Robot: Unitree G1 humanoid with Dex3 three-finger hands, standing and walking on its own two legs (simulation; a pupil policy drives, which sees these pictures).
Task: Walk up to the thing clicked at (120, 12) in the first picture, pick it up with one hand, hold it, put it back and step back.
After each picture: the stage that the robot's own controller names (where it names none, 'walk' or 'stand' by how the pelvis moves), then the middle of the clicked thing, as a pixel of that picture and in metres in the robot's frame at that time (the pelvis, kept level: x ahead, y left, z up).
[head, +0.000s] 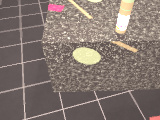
stand; (124, 14) +0.89 -0.26 -0.04
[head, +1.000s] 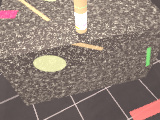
walk; (80, 12) +0.81 +0.04 -0.01
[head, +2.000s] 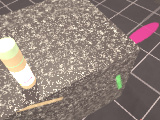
walk; (18, 66) +0.43 +0.28 -0.01
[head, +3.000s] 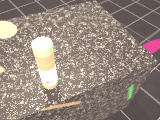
stand; (46, 66) +0.44 +0.16 -0.02
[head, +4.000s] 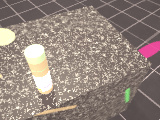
stand; (40, 71) +0.44 +0.19 -0.04
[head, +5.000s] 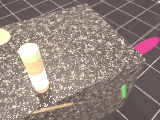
stand; (36, 70) +0.45 +0.20 -0.04
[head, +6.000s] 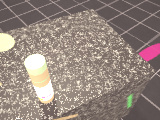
stand; (41, 81) +0.40 +0.18 -0.05
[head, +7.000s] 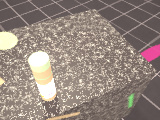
stand; (44, 79) +0.41 +0.17 -0.05
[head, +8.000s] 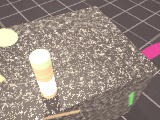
rise first; (45, 76) +0.42 +0.16 -0.04
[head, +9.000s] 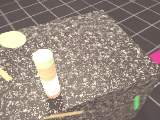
rise first; (48, 76) +0.43 +0.17 -0.04
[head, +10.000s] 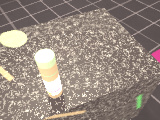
go down; (50, 76) +0.42 +0.17 -0.04
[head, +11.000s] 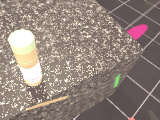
go down; (28, 62) +0.44 +0.16 -0.01
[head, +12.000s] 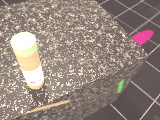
go down; (30, 64) +0.43 +0.17 +0.00
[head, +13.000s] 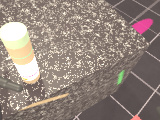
close in; (23, 57) +0.43 +0.18 +0.03
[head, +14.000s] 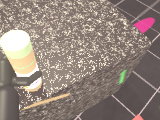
lift; (25, 66) +0.40 +0.17 +0.04
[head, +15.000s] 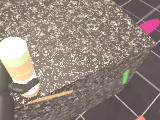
lift; (22, 72) +0.37 +0.18 +0.04
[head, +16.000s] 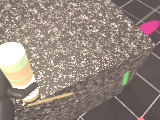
lift; (21, 77) +0.36 +0.19 +0.03
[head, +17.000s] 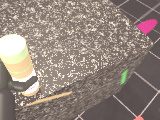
lift; (22, 70) +0.38 +0.18 +0.03
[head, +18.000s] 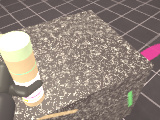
hold; (25, 74) +0.32 +0.17 +0.14
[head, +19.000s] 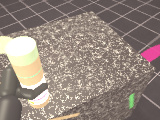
hold; (32, 77) +0.32 +0.16 +0.12
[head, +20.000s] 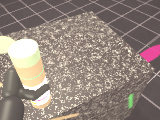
crouch; (34, 78) +0.32 +0.15 +0.11
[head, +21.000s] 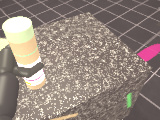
crouch; (28, 58) +0.38 +0.17 +0.14
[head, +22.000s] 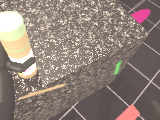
lower; (19, 51) +0.44 +0.17 +0.04
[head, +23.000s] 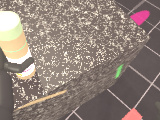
lower; (17, 51) +0.44 +0.17 +0.05
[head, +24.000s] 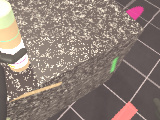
lower; (10, 42) +0.47 +0.18 +0.06
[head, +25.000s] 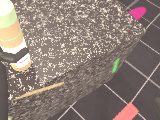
lower; (12, 41) +0.47 +0.18 +0.06
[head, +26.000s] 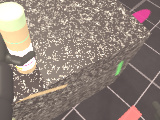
loosen; (19, 44) +0.46 +0.17 +0.05
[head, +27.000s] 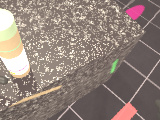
withdraw; (11, 50) +0.44 +0.17 +0.05
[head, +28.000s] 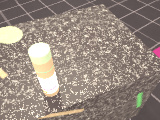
sink last; (46, 72) +0.41 +0.17 +0.01
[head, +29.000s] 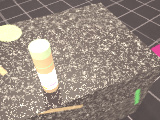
stand; (45, 68) +0.43 +0.17 +0.01
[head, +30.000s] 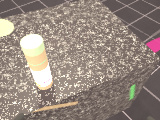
stand; (39, 65) +0.43 +0.18 +0.02
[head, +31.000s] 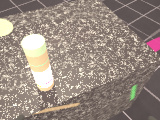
stand; (40, 66) +0.42 +0.17 +0.02
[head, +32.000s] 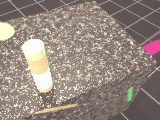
stand; (40, 69) +0.43 +0.18 -0.01
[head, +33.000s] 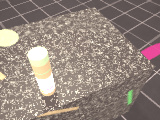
walk; (43, 74) +0.44 +0.17 -0.04
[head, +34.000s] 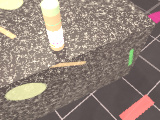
walk; (54, 27) +0.62 +0.14 -0.02
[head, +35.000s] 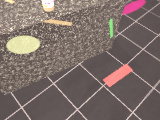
walk; out of the picture +0.94 +0.22 -0.02
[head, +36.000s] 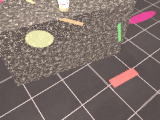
stand; out of the picture +1.07 +0.14 -0.03
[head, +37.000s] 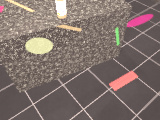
stand; (60, 0) +1.07 +0.15 -0.04
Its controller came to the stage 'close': yes
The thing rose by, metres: 0.19
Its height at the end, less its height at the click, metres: +0.00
